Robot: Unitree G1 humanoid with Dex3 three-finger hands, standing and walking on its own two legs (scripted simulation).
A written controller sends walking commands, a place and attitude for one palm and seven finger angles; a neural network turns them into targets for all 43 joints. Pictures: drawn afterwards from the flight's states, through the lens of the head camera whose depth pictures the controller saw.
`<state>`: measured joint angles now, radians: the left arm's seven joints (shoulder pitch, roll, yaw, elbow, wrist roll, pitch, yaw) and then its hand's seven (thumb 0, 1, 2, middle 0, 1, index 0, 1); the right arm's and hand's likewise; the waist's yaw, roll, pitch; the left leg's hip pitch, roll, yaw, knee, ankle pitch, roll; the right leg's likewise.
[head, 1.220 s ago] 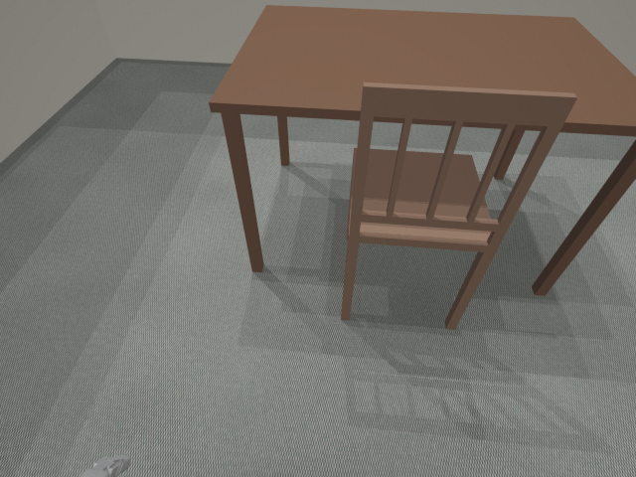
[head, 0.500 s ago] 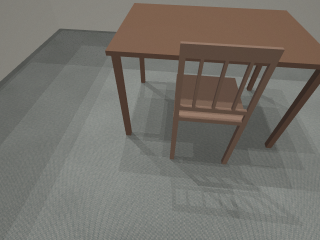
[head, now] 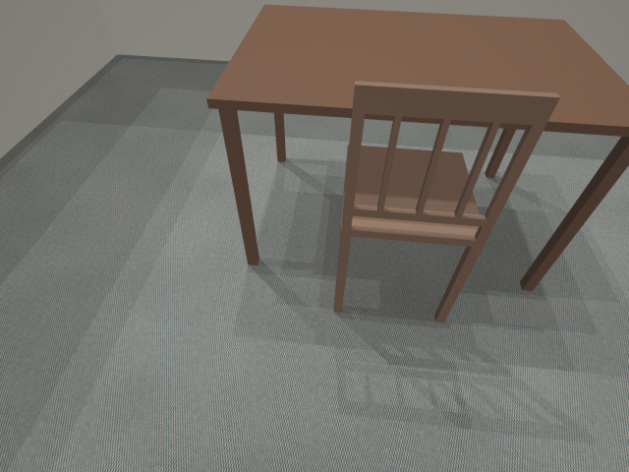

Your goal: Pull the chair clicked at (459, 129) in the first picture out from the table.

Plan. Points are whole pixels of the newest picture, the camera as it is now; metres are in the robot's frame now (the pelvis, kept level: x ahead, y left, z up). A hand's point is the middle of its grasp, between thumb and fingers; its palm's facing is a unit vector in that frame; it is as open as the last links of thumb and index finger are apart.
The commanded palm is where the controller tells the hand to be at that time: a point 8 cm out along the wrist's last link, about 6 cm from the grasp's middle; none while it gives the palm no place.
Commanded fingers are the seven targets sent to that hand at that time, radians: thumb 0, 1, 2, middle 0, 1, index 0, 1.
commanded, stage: look at it before walking up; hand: left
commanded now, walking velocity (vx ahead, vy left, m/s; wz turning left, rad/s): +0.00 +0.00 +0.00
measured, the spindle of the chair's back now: (431, 169) +0.81 -0.24 -0.10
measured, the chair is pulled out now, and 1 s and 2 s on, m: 0.00 0.00 0.00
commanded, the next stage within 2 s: walk to a spot facing it in 0.22 s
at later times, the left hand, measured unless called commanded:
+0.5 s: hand out of the picture +0.08 +0.24 -0.16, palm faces -0.04 -0.95 -0.32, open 7.4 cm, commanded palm none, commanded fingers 0.00 0.90 0.90 -0.20 -0.30 -0.20 -0.30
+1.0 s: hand out of the picture +0.06 +0.18 -0.17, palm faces -0.22 -0.94 -0.25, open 7.4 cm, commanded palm none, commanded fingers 0.00 0.90 0.90 -0.20 -0.30 -0.20 -0.30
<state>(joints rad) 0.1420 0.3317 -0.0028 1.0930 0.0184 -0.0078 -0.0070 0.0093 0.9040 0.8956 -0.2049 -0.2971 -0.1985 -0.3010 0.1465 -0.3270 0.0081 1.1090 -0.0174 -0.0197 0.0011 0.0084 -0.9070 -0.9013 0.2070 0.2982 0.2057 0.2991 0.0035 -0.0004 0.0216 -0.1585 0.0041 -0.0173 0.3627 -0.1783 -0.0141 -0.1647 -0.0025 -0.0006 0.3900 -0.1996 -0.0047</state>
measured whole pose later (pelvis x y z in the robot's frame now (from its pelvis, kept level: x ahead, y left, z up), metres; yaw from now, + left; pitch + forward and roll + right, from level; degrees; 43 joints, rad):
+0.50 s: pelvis +0.01 +0.00 +0.00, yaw -3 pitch -1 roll +0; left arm 0.17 0.32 0.01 1.07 0.02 0.02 0.00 0.01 0.91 0.90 -0.20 -0.30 -0.20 -0.30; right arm 0.12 -0.30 0.00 1.07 -0.02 -0.01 -0.02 0.01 -0.91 -0.90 0.21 0.30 0.21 0.30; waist 0.02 0.00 0.03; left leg -0.17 0.02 0.03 0.41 -0.22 -0.02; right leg -0.19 0.02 0.05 0.44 -0.22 -0.01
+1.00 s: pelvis -0.02 -0.01 -0.01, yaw -17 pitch +1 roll +2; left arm 0.30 0.20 0.05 0.93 0.03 0.04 0.00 0.01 0.90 0.90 -0.21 -0.30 -0.20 -0.30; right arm 0.14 -0.23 -0.06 0.93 -0.02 0.04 -0.02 0.01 -0.91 -0.90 0.20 0.30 0.20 0.30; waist 0.04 -0.01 0.06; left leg -0.43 0.02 -0.01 0.97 -0.40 -0.05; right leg -0.33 0.08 0.15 0.49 -0.16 -0.04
